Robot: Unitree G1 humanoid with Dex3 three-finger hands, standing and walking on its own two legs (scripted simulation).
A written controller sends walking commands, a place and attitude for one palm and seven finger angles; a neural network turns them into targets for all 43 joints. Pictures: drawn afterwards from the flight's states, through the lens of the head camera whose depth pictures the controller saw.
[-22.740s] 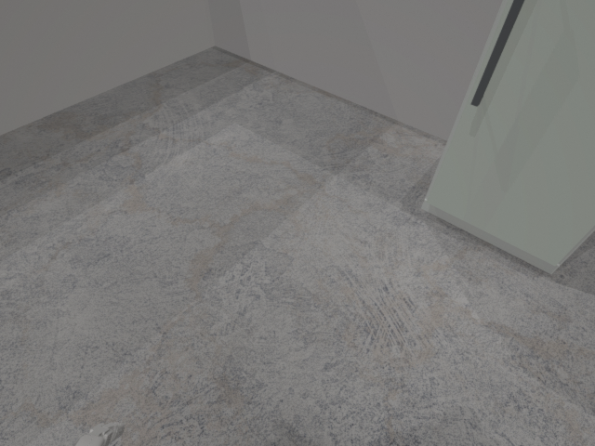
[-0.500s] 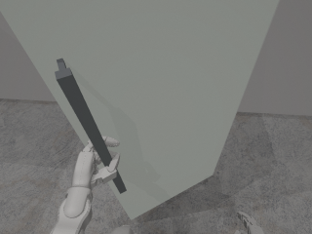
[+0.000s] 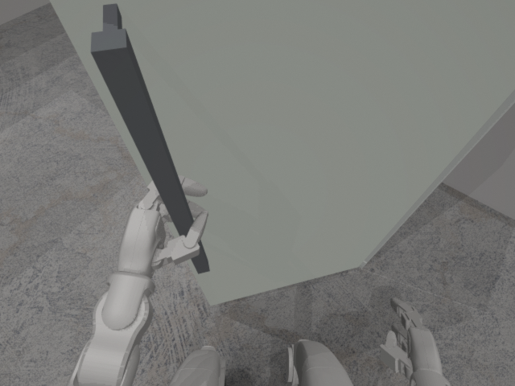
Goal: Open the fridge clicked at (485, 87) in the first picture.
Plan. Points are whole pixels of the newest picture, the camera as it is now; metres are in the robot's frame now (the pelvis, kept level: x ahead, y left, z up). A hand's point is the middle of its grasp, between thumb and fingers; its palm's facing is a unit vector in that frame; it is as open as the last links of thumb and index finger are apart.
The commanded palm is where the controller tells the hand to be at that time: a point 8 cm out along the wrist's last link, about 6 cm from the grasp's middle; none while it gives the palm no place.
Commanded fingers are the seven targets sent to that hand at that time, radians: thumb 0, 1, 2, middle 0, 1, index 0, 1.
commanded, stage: walk backward, drawing the door open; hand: left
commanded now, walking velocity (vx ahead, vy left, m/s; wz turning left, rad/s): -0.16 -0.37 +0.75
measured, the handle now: (176, 195) +0.34 +0.12 +0.11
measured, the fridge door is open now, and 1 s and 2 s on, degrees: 52 72 69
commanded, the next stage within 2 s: stop walking and hold the door back in 0.46 s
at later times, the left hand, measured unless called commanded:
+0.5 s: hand (267, 350) +0.16 +0.00 +0.09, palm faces +0.49 -0.86 -0.17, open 6.3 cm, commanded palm +0.11 +0.03 +0.09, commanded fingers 0.00 0.90 0.90 -0.45 -1.40 -0.45 -1.40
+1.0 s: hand (278, 356) +0.15 -0.01 +0.09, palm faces +0.72 -0.63 -0.30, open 5.7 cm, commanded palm +0.11 +0.04 +0.08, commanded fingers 0.00 0.90 0.90 -0.45 -1.40 -0.45 -1.40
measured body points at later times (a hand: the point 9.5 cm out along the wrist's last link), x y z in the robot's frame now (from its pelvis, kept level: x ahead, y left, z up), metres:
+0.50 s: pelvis -0.02 -0.24 +0.01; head +0.04 -0.21 +0.45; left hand +0.13 +0.04 +0.10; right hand +0.25 -0.37 -0.08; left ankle -0.09 -0.17 -0.71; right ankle +0.04 -0.28 -0.70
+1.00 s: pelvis -0.02 -0.41 +0.02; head +0.02 -0.41 +0.47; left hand +0.11 +0.02 +0.10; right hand +0.27 -0.54 -0.09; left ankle -0.09 -0.28 -0.64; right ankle +0.17 -0.47 -0.71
